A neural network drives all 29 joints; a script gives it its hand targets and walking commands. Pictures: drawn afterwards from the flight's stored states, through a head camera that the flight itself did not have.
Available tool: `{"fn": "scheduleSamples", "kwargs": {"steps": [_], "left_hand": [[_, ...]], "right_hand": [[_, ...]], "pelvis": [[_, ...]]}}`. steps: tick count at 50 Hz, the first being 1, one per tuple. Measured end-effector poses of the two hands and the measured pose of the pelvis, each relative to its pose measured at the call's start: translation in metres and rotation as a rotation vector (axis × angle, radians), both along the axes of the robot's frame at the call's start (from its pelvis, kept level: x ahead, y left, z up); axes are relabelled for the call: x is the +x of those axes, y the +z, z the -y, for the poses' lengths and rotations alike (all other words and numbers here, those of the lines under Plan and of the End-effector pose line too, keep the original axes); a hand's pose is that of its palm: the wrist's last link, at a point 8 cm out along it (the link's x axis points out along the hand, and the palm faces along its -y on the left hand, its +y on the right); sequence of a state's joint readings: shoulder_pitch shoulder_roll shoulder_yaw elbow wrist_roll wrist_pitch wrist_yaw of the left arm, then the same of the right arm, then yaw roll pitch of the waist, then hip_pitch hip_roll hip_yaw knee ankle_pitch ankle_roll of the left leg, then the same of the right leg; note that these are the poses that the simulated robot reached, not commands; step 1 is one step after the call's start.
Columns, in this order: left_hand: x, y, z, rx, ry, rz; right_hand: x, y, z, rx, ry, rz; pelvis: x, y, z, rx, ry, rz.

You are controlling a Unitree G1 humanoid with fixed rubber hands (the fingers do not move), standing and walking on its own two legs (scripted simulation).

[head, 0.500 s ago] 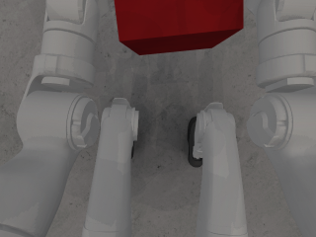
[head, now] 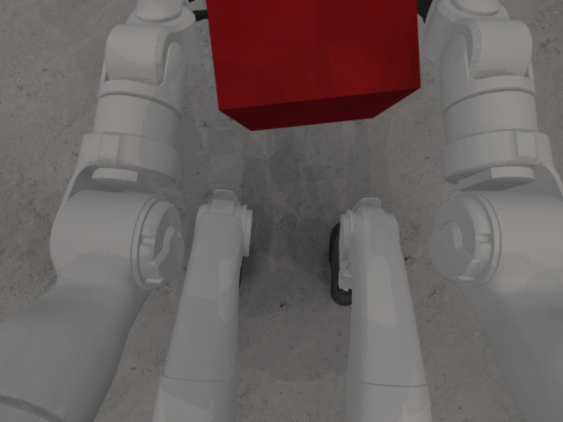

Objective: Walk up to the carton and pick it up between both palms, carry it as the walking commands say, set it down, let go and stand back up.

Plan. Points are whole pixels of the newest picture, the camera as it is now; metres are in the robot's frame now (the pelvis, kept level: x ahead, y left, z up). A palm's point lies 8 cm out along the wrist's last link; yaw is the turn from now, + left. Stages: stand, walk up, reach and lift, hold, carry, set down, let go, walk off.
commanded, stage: reach and lift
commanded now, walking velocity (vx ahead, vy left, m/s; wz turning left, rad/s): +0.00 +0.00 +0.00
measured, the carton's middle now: (304, 6) +0.57 +0.00 -0.10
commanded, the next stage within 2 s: none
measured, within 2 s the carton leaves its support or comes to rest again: neither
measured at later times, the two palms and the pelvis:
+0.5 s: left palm out of the picture +0.51 +0.14 +0.03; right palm out of the picture +0.53 -0.13 +0.04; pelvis +0.00 +0.00 +0.05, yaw +0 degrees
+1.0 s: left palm out of the picture +0.48 +0.14 +0.10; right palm out of the picture +0.50 -0.13 +0.11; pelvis +0.00 +0.00 +0.11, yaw +0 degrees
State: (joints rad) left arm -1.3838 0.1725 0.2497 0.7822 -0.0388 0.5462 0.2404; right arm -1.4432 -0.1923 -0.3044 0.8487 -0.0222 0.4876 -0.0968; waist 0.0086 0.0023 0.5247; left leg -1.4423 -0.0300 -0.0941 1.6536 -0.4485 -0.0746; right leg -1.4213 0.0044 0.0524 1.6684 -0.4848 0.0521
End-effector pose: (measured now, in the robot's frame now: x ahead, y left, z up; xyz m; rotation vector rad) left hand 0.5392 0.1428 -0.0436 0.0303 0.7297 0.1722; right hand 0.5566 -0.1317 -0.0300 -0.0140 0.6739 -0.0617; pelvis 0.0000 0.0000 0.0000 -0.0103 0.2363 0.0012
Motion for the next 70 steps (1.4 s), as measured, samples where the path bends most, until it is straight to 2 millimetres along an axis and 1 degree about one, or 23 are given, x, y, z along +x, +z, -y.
{"fn": "scheduleSamples", "kwargs": {"steps": [22,47,70], "left_hand": [[-0.026,0.061,-0.002,-0.006,0.012,0.004],[-0.054,0.131,0.003,-0.017,0.022,0.003],[-0.079,0.196,0.0,-0.026,0.025,0.016]], "right_hand": [[-0.025,0.06,-0.002,0.005,0.002,0.004],[-0.055,0.127,0.003,0.02,-0.009,0.0],[-0.082,0.191,0.0,0.024,-0.021,0.011]], "pelvis": [[-0.003,0.046,0.0,0.001,0.006,0.084],[0.004,0.106,0.003,0.007,0.006,0.192],[0.009,0.155,-0.002,-0.002,0.004,0.299]]}}
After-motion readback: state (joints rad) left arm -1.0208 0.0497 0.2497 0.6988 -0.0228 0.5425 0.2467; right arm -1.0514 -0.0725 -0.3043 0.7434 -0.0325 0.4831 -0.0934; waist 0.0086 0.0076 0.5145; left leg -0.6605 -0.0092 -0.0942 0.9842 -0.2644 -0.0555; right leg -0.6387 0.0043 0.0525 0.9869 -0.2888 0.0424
